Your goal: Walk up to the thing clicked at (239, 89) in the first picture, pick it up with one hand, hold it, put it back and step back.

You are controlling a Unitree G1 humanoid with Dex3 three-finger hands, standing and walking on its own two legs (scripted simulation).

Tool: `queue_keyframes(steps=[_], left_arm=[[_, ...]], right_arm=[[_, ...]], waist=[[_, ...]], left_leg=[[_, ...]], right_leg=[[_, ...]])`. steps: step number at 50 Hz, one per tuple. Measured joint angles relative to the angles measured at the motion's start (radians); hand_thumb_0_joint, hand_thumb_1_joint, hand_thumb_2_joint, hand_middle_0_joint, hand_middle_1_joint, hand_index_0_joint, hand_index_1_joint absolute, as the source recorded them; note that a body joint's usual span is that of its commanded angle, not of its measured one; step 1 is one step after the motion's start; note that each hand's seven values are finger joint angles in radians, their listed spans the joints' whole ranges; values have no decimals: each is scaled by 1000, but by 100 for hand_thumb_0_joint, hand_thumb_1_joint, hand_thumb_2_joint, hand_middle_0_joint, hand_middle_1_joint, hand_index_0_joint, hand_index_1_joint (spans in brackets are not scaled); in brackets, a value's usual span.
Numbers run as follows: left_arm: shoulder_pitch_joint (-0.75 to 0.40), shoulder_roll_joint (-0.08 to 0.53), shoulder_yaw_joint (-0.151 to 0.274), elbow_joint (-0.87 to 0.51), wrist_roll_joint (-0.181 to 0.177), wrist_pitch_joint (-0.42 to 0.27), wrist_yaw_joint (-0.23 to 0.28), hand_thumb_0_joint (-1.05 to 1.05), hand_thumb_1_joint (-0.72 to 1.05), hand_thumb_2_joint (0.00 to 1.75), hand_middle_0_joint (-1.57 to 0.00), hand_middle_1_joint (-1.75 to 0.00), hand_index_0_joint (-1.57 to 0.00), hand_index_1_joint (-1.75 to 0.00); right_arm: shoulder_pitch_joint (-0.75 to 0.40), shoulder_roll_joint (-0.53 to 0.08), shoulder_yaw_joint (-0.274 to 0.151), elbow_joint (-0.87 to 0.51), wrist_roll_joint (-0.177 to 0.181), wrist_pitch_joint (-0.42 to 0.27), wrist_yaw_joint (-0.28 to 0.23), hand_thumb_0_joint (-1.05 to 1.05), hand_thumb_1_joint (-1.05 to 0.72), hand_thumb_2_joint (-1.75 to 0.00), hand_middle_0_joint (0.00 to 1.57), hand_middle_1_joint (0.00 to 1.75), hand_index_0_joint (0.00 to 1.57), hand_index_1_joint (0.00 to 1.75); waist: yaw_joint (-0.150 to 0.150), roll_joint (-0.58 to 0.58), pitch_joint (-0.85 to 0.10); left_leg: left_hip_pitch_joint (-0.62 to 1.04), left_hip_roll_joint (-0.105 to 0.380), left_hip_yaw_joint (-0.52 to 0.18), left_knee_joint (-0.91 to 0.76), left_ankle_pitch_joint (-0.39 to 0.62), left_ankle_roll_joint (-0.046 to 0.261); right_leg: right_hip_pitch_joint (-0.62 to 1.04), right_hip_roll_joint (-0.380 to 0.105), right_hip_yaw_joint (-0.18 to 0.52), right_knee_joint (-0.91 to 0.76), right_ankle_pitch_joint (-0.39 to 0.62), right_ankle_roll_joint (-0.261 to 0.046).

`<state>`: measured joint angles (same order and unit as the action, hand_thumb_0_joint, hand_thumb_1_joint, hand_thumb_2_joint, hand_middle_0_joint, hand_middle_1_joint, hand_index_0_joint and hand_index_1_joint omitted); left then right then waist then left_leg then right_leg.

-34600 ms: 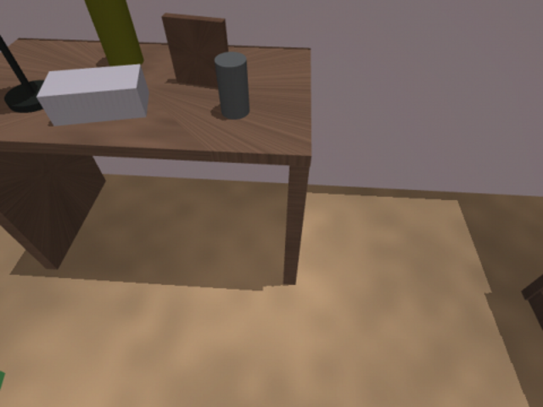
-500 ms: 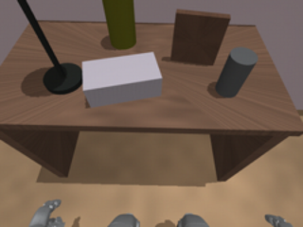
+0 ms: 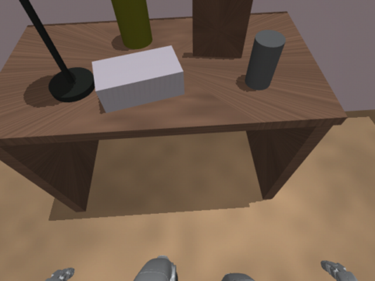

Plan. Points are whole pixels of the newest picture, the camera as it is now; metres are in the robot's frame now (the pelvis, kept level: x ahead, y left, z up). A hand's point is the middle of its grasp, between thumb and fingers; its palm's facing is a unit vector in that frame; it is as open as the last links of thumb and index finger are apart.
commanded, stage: step back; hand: right
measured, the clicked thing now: (263, 61) +0.66 -0.19 +0.03
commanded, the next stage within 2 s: none
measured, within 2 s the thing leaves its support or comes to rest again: neither
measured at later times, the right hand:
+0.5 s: hand out of the picture -0.02 -0.25 -0.12, palm faces -0.10 +0.90 -0.43, open 7.3 cm
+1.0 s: hand out of the picture -0.22 -0.30 -0.16, palm faces -0.15 +0.91 -0.39, open 7.3 cm
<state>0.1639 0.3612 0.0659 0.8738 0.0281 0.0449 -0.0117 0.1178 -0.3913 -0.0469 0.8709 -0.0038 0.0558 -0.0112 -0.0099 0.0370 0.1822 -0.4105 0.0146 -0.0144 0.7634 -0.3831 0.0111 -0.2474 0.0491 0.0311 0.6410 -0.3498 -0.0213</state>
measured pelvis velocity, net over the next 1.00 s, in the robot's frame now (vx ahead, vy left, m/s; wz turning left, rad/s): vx -0.31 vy -0.04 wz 0.10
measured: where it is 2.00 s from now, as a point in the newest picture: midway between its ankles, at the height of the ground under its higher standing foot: outside the picture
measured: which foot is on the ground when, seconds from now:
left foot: up 0.00-0.26, down 0.28-0.70, up 0.72-1.00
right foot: down 0.00-0.30, up 0.32-0.64, down 0.66-1.00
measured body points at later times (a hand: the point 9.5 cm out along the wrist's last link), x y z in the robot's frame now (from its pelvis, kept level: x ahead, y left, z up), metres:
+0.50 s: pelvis -0.14 +0.00 +0.01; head -0.09 +0.03 +0.45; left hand -0.05 +0.33 -0.12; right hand -0.02 -0.30 -0.09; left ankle -0.09 +0.12 -0.72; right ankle -0.17 -0.14 -0.64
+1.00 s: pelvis -0.31 -0.04 +0.00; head -0.25 -0.04 +0.44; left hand -0.22 +0.29 -0.10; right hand -0.21 -0.35 -0.13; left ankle -0.34 +0.08 -0.70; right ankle -0.24 -0.15 -0.72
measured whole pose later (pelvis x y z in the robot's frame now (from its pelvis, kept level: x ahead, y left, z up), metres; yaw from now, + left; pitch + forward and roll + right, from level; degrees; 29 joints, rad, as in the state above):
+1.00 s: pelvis -0.31 -0.04 +0.00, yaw +6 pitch -1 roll +1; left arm 0.14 0.37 0.06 0.77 0.03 0.04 0.02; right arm 0.21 -0.40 -0.05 0.88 -0.02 0.05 -0.02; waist 0.01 0.01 0.17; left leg -0.31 -0.05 -0.05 0.82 -0.51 -0.01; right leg -0.38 -0.05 -0.05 0.67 -0.27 -0.01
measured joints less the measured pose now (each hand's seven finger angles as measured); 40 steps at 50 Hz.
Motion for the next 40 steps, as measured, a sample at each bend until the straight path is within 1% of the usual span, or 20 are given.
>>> queue_keyframes(steps=[1, 3, 6, 9, 12, 14, 15, 16, 18, 19, 21, 24, 27, 29, 31, 33, 34, 35, 37, 40], left_arm=[[6, -2, -2, -7, 1, -1, -2, 1, 91, 89, -20, -30, -20, -30], [10, -10, -5, -19, -3, 0, 1, 1, 91, 89, -21, -30, -20, -30], [1, -16, -7, -44, 0, 2, 8, 1, 90, 89, -21, -30, -20, -30], [-20, -13, -8, -80, 4, -1, 15, 1, 90, 89, -21, -30, -20, -30], [-42, -1, -11, -114, 2, -3, 17, 1, 90, 89, -21, -30, -20, -30], [-55, 12, -12, -127, -5, 3, 14, 1, 90, 89, -21, -30, -20, -30], [-64, 22, -10, -126, -7, 8, 13, 1, 90, 89, -21, -30, -20, -30], [-67, 27, -6, -119, -10, 14, 14, 1, 90, 89, -21, -30, -20, -30], [-63, 26, -1, -94, -11, 28, 17, 1, 90, 89, -21, -30, -20, -30], [-58, 28, 3, -84, -14, 33, 18, 1, 90, 89, -20, -30, -20, -30], [-41, 34, 10, -73, -20, 33, 19, 1, 91, 89, -20, -30, -20, -30], [-10, 41, 21, -65, -18, 27, 14, 1, 91, 89, -20, -30, -20, -30], [19, 46, 24, -55, -12, 28, 11, 1, 91, 89, -20, -30, -20, -30], [31, 47, 22, -44, -11, 29, 9, 1, 91, 89, -20, -30, -20, -30], [38, 46, 19, -31, -10, 26, 4, 1, 91, 89, -20, -30, -20, -30], [49, 43, 16, -18, -9, 17, -1, 1, 91, 89, -20, -30, -20, -30], [48, 30, 17, -7, -4, 12, -2, 1, 91, 89, -20, -30, -20, -30], [50, 16, 15, -1, 2, 10, -5, 1, 91, 89, -20, -30, -20, -30], [70, 8, 7, -6, 10, 12, -12, 1, 91, 89, -20, -30, -20, -30], [81, -8, -2, -9, 12, 14, -4, 1, 90, 89, -21, -30, -20, -30]], right_arm=[[0, 1, 0, 5, 2, 4, -2, 1, -91, -90, 20, 30, 21, 30], [9, -5, 2, 7, 10, 3, -4, 1, -91, -90, 20, 30, 21, 30], [31, -15, 7, 0, 11, -9, -7, 1, -91, -90, 20, 30, 21, 30], [49, -21, 9, -3, 6, -13, -10, 1, -91, -90, 20, 30, 21, 30], [58, -19, 8, -4, -1, -16, -7, 1, -91, -90, 20, 30, 21, 30], [62, -15, 5, -4, -6, -26, -3, 1, -91, -90, 20, 30, 21, 30], [55, -2, 2, 2, -12, -29, -2, 1, -91, -90, 20, 30, 21, 30], [52, 8, 4, 4, -17, -29, 3, 1, -91, -90, 20, 30, 21, 30], [52, 15, 11, 1, -23, -32, 14, 1, -91, -90, 20, 30, 21, 30], [51, 21, 14, 1, -25, -33, 15, 1, -91, -90, 20, 30, 21, 30], [49, 30, 20, 0, -26, -31, 11, 1, -91, -90, 20, 30, 21, 31], [36, 34, 17, -15, -28, -31, 7, 1, -90, -90, 20, 30, 21, 31], [16, 30, 12, -41, -27, -34, 4, 1, -90, -90, 20, 30, 21, 31], [2, 24, 10, -59, -28, -33, 4, 1, -90, -90, 20, 30, 21, 31], [-12, 13, 9, -72, -29, -28, 6, 1, -90, -90, 20, 30, 21, 31], [-24, -2, 7, -78, -26, -17, 8, 1, -90, -90, 20, 30, 21, 31], [-32, -15, 3, -74, -22, -11, 7, 1, -90, -90, 20, 30, 21, 31], [-33, -24, -3, -67, -17, -5, 4, 1, -90, -90, 20, 30, 21, 31], [-15, -20, -10, -46, -12, 7, -8, 1, -91, -90, 20, 30, 21, 30], [23, -26, -10, -26, -3, 7, -12, 1, -91, -90, 20, 30, 21, 30]], waist=[[9, -9, -6], [21, -14, -16], [26, -13, -28], [28, -14, -25], [25, -24, -16], [18, -37, -11], [23, -67, 4], [30, -84, 10], [17, -73, 2], [12, -70, -3], [14, -73, -16], [25, -75, -22], [31, -74, -17], [34, -69, -11], [36, -59, -10], [40, -46, -17], [36, -15, -13], [26, 10, -10], [40, -4, -30], [46, -12, -48]], left_leg=[[-20, -37, -29, 89, -72, -2], [-47, -96, -78, 241, -118, -3], [-39, -121, -100, 323, -126, -12], [17, -100, -86, 241, -143, -21], [91, -64, -52, 58, -119, -17], [148, -48, -28, -102, 1, -6], [156, -65, -13, -120, 44, 1], [151, -70, -1, -115, 50, 6], [131, -50, -13, -106, 58, 15], [127, -40, -18, -118, 71, 15], [120, -22, -17, -153, 106, 12], [102, 1, -8, -185, 148, 9], [73, 19, 6, -188, 179, 5], [48, 32, 15, -178, 194, -2], [16, 46, 21, -162, 209, -14], [-24, 58, 25, -134, 220, -29], [-44, 75, 9, -114, 223, -32], [-63, 66, -31, -86, 166, -25], [-109, -12, -84, 58, -26, -23], [-137, -103, -125, 270, -78, -15]], right_leg=[[-8, -11, 8, 2, 5, -4], [-15, -29, 15, -21, 31, -4], [-32, -45, 8, -51, 70, -2], [-60, -57, -10, -50, 92, 3], [-100, -70, -32, -17, 100, 13], [-135, -83, -44, 30, 93, 24], [-147, -100, -30, 54, 91, 28], [-160, -92, -4, 80, 50, 21], [-198, -18, 54, 237, -108, 14], [-216, 19, 81, 333, -144, 10], [-235, 63, 109, 477, -161, 7], [-208, 71, 116, 542, -157, 28], [-140, 46, 111, 456, -166, 51], [-89, 19, 89, 351, -167, 55], [-33, -8, 57, 212, -147, 45], [32, -29, 25, 38, -76, 27], [41, -13, 7, 7, -62, 23], [35, -2, -11, 12, -55, 18], [0, -25, -3, 36, -45, 7], [-16, -56, -1, 1, 2, 7]])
